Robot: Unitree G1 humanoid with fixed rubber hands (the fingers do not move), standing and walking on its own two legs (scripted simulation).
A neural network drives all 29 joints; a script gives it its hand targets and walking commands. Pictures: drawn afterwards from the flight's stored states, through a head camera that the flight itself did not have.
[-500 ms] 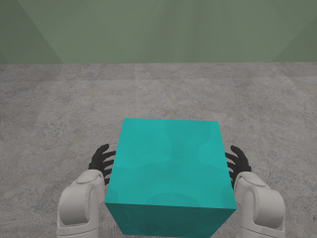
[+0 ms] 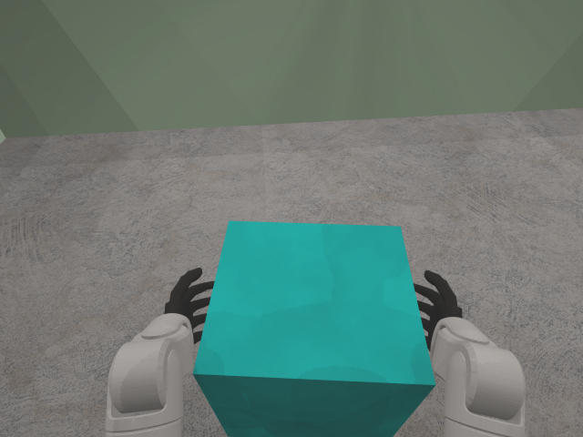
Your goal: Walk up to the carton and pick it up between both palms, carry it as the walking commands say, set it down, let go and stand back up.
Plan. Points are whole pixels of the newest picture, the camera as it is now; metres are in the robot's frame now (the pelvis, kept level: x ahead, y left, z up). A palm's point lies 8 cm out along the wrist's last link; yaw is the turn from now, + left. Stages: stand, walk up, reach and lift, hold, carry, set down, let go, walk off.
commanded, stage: carry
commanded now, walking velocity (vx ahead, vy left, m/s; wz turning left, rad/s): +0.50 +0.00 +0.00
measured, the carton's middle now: (310, 336) +0.28 +0.00 +0.01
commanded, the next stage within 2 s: none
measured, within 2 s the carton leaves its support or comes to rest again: neither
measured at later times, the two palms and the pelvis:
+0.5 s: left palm (196, 308) +0.28 +0.15 +0.08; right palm (446, 312) +0.28 -0.18 +0.08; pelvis +0.03 -0.01 +0.00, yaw -1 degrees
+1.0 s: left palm (205, 285) +0.31 +0.14 +0.09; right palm (446, 288) +0.31 -0.19 +0.08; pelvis +0.05 -0.02 +0.00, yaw +1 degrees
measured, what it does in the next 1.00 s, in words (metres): steps on the spot: left foot, then right foot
